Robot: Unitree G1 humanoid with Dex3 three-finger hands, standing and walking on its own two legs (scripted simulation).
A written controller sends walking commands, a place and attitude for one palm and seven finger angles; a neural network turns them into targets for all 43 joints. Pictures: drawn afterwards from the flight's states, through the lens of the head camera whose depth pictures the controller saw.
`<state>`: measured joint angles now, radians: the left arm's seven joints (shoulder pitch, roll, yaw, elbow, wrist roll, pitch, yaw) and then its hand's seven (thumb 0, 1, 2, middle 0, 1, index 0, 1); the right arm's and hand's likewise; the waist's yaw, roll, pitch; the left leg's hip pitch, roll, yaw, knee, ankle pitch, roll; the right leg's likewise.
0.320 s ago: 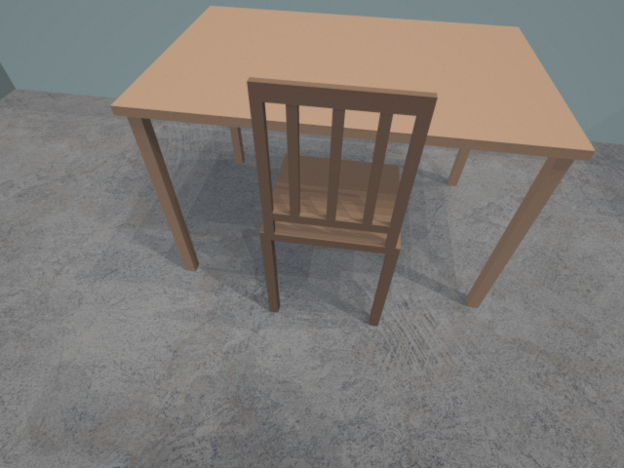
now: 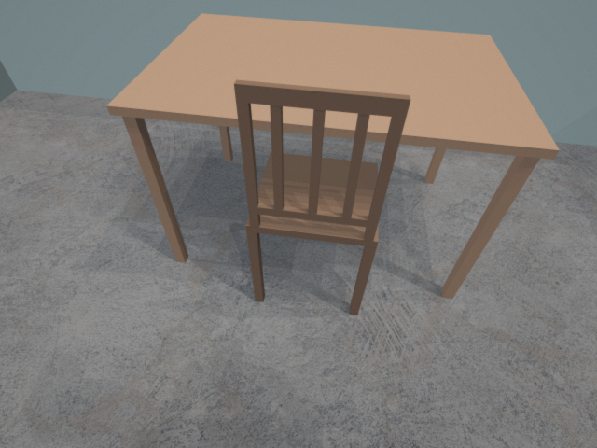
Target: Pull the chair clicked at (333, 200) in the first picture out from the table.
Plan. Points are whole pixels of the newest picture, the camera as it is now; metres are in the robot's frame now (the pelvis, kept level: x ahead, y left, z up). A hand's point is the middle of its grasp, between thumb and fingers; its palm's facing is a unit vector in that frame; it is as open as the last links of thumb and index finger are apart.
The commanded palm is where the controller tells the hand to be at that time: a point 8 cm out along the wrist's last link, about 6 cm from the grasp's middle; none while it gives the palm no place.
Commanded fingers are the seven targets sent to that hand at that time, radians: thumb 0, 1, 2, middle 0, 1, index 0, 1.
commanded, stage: stand and wait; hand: left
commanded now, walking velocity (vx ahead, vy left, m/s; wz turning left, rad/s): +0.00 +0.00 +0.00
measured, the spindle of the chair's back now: (315, 166) +0.77 +0.00 -0.09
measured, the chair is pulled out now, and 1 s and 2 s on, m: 0.00 0.00 0.00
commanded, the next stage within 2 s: look at it before walking up in 0.50 s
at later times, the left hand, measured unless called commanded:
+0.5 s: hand out of the picture +0.05 +0.22 -0.16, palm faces -0.02 -0.95 -0.31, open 7.4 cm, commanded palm none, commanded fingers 0.00 0.90 0.90 -0.20 -0.30 -0.20 -0.30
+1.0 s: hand out of the picture +0.05 +0.22 -0.16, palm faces -0.02 -0.95 -0.30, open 7.4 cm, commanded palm none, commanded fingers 0.00 0.90 0.90 -0.20 -0.30 -0.20 -0.30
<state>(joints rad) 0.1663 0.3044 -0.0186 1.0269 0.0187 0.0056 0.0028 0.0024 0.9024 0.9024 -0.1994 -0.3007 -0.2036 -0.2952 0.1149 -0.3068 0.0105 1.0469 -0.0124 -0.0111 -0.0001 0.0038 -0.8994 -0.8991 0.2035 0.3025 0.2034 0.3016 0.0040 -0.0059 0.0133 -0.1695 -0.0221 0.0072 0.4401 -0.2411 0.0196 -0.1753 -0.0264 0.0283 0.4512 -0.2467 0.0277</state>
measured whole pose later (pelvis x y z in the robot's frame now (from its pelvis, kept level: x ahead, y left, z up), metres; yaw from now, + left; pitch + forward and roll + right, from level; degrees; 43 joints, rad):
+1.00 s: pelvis +0.00 -0.01 +0.00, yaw +0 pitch -1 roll +0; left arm 0.18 0.30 0.00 1.10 0.02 -0.01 0.01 0.00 0.90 0.90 -0.20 -0.30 -0.20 -0.30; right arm 0.15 -0.30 0.01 1.14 -0.01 -0.02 -0.01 0.00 -0.90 -0.90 0.20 0.30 0.20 0.30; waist 0.00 -0.01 0.02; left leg -0.15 0.00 0.00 0.38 -0.21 0.00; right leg -0.16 0.00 0.02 0.39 -0.21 0.01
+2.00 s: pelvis +0.18 -0.10 +0.00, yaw -6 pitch -1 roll -2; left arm 0.48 0.08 0.02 1.15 0.03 -0.07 0.03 0.00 0.90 0.90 -0.20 -0.30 -0.20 -0.29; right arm 0.15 -0.13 -0.05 1.05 -0.02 -0.03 0.01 0.00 -0.91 -0.90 0.20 0.30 0.20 0.30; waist 0.04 0.01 0.01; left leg -0.57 0.09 0.09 0.86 -0.24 0.02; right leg 0.03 0.09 -0.08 0.30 -0.32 -0.08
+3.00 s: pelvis +0.22 -0.09 -0.01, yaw -6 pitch -1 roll +0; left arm 0.30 0.19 0.06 1.03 0.03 0.04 0.03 0.00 0.90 0.90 -0.20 -0.30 -0.20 -0.30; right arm 0.22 -0.19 -0.05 1.01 -0.02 0.02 -0.01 0.00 -0.91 -0.90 0.20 0.30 0.20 0.30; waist 0.04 -0.03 0.01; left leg -0.18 0.01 0.02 0.52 -0.34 0.00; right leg -0.33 -0.09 -0.03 0.54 -0.23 0.04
